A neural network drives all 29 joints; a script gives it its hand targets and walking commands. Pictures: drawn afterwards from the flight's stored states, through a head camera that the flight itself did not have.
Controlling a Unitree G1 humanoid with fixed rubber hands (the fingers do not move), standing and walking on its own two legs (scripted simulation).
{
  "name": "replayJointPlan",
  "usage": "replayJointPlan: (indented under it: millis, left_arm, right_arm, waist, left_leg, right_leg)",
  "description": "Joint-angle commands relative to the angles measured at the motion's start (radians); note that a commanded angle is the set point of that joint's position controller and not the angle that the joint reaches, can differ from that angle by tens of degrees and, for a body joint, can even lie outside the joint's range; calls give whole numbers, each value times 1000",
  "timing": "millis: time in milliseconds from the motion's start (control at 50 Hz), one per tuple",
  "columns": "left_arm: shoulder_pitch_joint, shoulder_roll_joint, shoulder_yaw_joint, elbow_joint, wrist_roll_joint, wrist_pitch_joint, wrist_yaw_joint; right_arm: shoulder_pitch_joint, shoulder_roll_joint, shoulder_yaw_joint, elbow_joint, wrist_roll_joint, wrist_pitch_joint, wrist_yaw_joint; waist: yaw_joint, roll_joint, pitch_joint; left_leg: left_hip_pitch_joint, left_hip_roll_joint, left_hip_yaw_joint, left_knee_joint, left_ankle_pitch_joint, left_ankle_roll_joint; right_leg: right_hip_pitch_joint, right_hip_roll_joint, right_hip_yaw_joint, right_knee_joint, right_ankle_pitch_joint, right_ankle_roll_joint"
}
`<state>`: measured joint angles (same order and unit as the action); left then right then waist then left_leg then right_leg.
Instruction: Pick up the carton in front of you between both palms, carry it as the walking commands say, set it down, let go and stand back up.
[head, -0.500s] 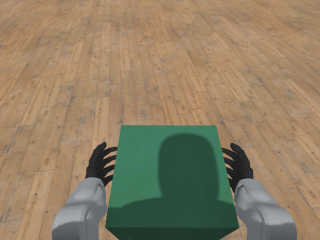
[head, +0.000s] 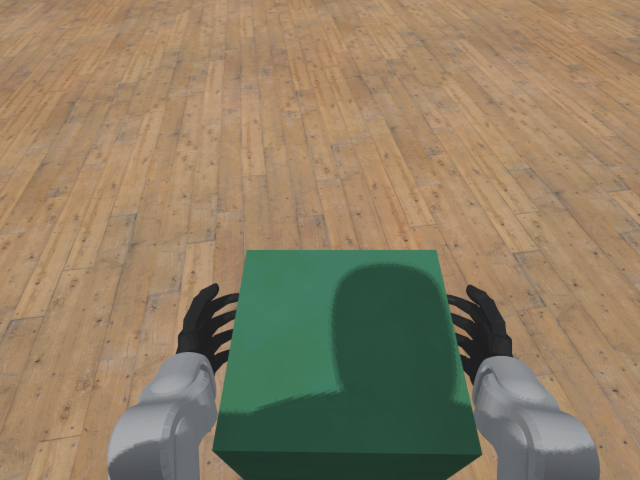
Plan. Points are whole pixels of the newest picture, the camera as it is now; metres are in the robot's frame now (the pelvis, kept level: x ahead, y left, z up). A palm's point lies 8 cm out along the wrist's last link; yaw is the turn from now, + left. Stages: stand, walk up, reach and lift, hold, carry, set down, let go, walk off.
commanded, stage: carry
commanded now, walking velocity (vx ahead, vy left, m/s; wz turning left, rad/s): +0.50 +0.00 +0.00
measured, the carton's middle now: (340, 380) +0.23 +0.00 +0.02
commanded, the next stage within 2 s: none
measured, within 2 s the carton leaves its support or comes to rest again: neither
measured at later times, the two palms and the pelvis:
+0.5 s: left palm (233, 169) +0.55 +0.17 +0.09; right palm (416, 165) +0.55 -0.13 +0.10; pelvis +0.33 +0.02 +0.00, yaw -1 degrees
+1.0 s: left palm (261, 95) +0.80 +0.15 +0.10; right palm (407, 91) +0.80 -0.15 +0.10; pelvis +0.57 +0.00 +0.00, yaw +0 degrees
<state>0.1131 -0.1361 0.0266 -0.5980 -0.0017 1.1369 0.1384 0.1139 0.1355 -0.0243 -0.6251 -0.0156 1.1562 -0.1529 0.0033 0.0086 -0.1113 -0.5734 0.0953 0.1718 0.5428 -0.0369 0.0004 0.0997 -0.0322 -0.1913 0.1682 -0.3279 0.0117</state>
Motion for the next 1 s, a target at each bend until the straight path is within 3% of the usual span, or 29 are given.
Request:
replayJointPlan:
  millis: [0,20,40,60,80,100,140,160,180,240,400,460,480,520,540,560,580,600,620,660,700,720,780,820,860,900,920,940,980]
  left_arm:
    - [-283,-546,-506,-76,-146,5,-2]
    - [-294,-552,-514,-82,-149,6,-2]
    - [-300,-557,-523,-91,-151,6,-3]
    - [-309,-555,-534,-97,-154,6,-4]
    - [-302,-572,-550,-117,-158,5,-9]
    - [-316,-606,-568,-110,-170,-1,-17]
    - [-322,-721,-588,-81,-165,-26,-39]
    - [-328,-759,-591,-65,-160,-39,-49]
    - [-323,-784,-596,-52,-152,-52,-57]
    - [-272,-802,-593,-12,-117,-80,-60]
    - [-296,-720,-592,-73,-134,-70,-31]
    - [-290,-638,-573,-97,-149,-40,-14]
    - [-287,-614,-563,-99,-153,-31,-9]
    - [-264,-574,-543,-95,-159,-17,1]
    - [-253,-564,-536,-94,-159,-13,4]
    - [-256,-557,-528,-105,-159,-8,5]
    - [-263,-542,-519,-106,-160,-3,5]
    - [-234,-559,-518,-91,-176,-3,1]
    - [-236,-591,-525,-102,-182,-4,-8]
    - [-286,-689,-550,-111,-193,-21,-33]
    - [-321,-745,-570,-117,-204,-39,-56]
    - [-325,-750,-573,-120,-204,-45,-65]
    - [-291,-724,-574,-118,-205,-51,-78]
    - [-272,-690,-567,-124,-199,-46,-73]
    - [-270,-657,-555,-113,-187,-33,-63]
    - [-275,-621,-534,-83,-162,-14,-49]
    - [-273,-603,-521,-57,-145,-4,-41]
    - [-280,-584,-511,-41,-132,7,-32]
    - [-320,-561,-511,-48,-131,30,-25]
  right_arm:
    - [-308,573,533,-55,170,-6,10]
    - [-295,578,527,-45,170,-8,11]
    - [-277,581,518,-29,168,-12,13]
    - [-263,581,512,-19,160,-16,14]
    - [-272,595,516,-10,170,-24,20]
    - [-252,638,525,-9,185,-31,31]
    - [-301,726,555,-32,194,-55,57]
    - [-318,765,568,-31,192,-69,70]
    - [-323,783,580,-28,191,-81,81]
    - [-297,779,589,-10,193,-103,105]
    - [-269,669,557,-43,192,-98,82]
    - [-255,605,531,-55,177,-72,48]
    - [-251,586,525,-58,173,-63,37]
    - [-257,555,517,-69,168,-47,19]
    - [-256,545,518,-75,170,-40,14]
    - [-266,534,522,-83,173,-35,10]
    - [-285,540,543,-112,189,-27,7]
    - [-257,536,553,-130,192,-21,12]
    - [-261,589,570,-111,200,-21,18]
    - [-320,686,585,-108,204,-33,39]
    - [-340,751,602,-100,198,-48,52]
    - [-322,765,606,-87,190,-56,53]
    - [-292,756,607,-87,172,-67,48]
    - [-292,726,604,-103,169,-60,43]
    - [-293,691,594,-97,166,-45,38]
    - [-304,640,572,-81,162,-24,34]
    - [-307,608,557,-70,160,-11,33]
    - [-321,580,544,-54,156,-1,31]
    - [-318,581,526,7,154,6,35]
  waist:
    - [8,-180,11]
    - [-7,-165,-43]
    - [-26,-106,-119]
    - [-41,31,-176]
    - [-36,317,-270]
    - [-27,285,-240]
    - [-24,90,-241]
    - [-20,38,-222]
    - [-15,55,-218]
    - [-15,109,-193]
    - [-21,129,-24]
    - [-22,136,32]
    - [-21,140,42]
    - [-5,152,-16]
    - [11,120,-73]
    - [22,68,-131]
    - [27,-140,-270]
    - [26,-305,-323]
    - [15,-230,-318]
    - [13,-116,-269]
    - [2,-112,-243]
    - [-1,-120,-242]
    - [2,-148,-246]
    - [5,-174,-246]
    - [-2,-151,-222]
    - [-1,-110,-176]
    - [1,-71,-156]
    - [7,0,-110]
    - [1,77,-69]
  left_leg:
    - [95,-40,54,-49,-8,29]
    - [239,-79,100,-77,-31,34]
    - [450,-112,122,-94,-95,36]
    - [622,47,-132,-176,-255,58]
    - [854,315,-614,-286,-333,210]
    - [826,330,-677,-345,-90,219]
    - [742,282,-435,-277,172,176]
    - [674,259,-353,-287,191,145]
    - [625,233,-292,-314,131,114]
    - [597,199,-203,-376,47,107]
    - [631,148,-72,-431,99,120]
    - [646,143,-40,-423,199,117]
    - [661,143,-23,-395,302,104]
    - [668,127,36,-216,567,61]
    - [630,85,85,-53,622,26]
    - [504,46,79,124,431,-7]
    - [240,-27,47,430,28,-45]
    - [76,-141,-33,667,-472,-61]
    - [66,-82,-140,746,-505,-35]
    - [73,-6,-179,599,-430,1]
    - [184,0,-143,346,-345,-4]
    - [233,-17,-119,257,-338,-11]
    - [274,-39,-72,65,-304,-25]
    - [293,-31,-49,8,-210,-24]
    - [362,-21,-23,-95,-53,-25]
    - [421,24,-33,-179,57,-34]
    - [452,81,-71,-172,92,-34]
    - [429,123,-112,-145,210,-20]
    - [342,119,-121,-139,199,2]
  right_leg:
    - [-3,-221,19,74,679,-92]
    - [-24,-198,-25,204,759,-71]
    - [-106,-149,-60,412,747,-49]
    - [-284,-101,-51,654,526,-16]
    - [-604,30,12,987,90,31]
    - [-707,26,146,1119,-124,3]
    - [-715,-70,205,1136,-47,-34]
    - [-697,-96,203,1063,4,-35]
    - [-662,-110,199,993,44,-33]
    - [-663,-90,138,858,109,-16]
    - [-746,-76,36,479,288,16]
    - [-701,-51,-3,364,304,-8]
    - [-676,-43,-11,337,320,-18]
    - [-504,13,-63,302,336,-27]
    - [-338,57,-102,225,382,-29]
    - [-148,-9,-24,203,485,-24]
    - [158,-294,310,274,733,-145]
    - [211,-408,549,181,951,-275]
    - [157,-405,456,177,1011,-268]
    - [23,-339,279,156,1000,-191]
    - [-89,-266,160,105,855,-118]
    - [-118,-251,126,91,828,-116]
    - [-122,-243,78,108,776,-146]
    - [-141,-239,63,124,701,-139]
    - [-210,-208,36,156,534,-110]
    - [-279,-172,44,177,324,-64]
    - [-329,-161,50,202,206,-47]
    - [-361,-131,57,218,162,-28]
    - [-307,-136,85,221,240,-8]
